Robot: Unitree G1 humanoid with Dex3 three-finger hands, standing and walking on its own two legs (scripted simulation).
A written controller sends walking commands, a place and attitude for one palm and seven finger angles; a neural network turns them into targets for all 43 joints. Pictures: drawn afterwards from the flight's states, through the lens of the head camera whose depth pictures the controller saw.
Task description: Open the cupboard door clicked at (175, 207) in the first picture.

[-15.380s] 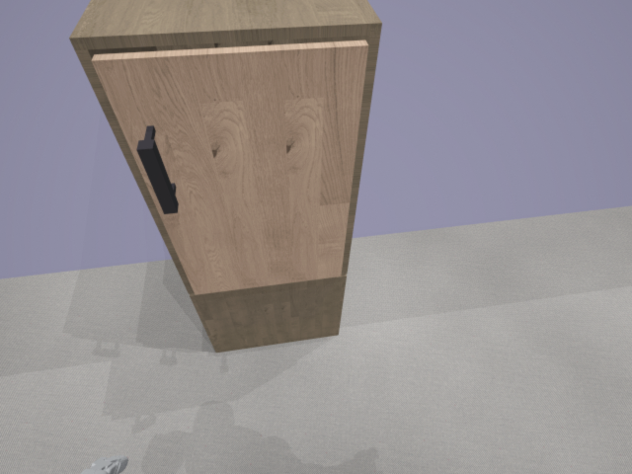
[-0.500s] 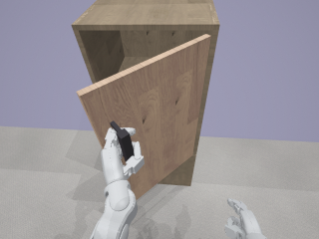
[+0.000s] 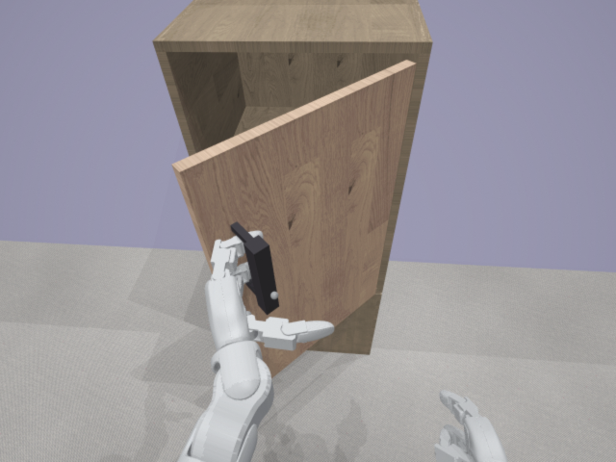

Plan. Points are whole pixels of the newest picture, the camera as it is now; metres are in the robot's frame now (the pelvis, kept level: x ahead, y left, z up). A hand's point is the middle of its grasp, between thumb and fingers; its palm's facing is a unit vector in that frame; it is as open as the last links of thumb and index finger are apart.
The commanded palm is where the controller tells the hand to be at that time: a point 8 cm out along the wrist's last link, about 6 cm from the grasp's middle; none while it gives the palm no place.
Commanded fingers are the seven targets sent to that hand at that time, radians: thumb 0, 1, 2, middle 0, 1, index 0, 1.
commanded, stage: open thumb and fingers to let go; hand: left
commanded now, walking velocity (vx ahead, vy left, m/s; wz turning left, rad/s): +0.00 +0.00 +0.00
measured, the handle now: (254, 268) +0.35 +0.10 +0.08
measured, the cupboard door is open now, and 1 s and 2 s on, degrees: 46 49 47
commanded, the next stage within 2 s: slide the hand sideways off the handle in 0.18 s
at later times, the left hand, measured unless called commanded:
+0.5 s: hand (271, 315) +0.27 +0.06 +0.09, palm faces -0.12 -0.99 -0.05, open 16.4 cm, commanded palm +0.25 +0.09 +0.08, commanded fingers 0.00 -0.50 0.30 -0.15 -0.30 -0.15 -0.30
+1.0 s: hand (259, 337) +0.24 +0.08 +0.09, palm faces -0.07 -1.00 -0.01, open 16.2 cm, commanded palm +0.21 +0.14 +0.08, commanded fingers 0.00 -0.50 0.30 -0.15 -0.30 -0.15 -0.30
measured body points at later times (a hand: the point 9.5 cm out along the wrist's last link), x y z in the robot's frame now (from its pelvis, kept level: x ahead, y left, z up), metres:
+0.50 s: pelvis -0.02 +0.02 -0.01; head +0.00 +0.00 +0.44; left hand +0.27 +0.12 +0.09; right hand +0.16 -0.19 -0.10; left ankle -0.01 +0.13 -0.72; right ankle +0.03 -0.08 -0.72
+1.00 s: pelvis +0.01 +0.01 +0.00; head +0.02 -0.01 +0.45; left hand +0.24 +0.13 +0.09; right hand +0.19 -0.20 -0.08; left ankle -0.01 +0.13 -0.72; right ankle +0.03 -0.08 -0.72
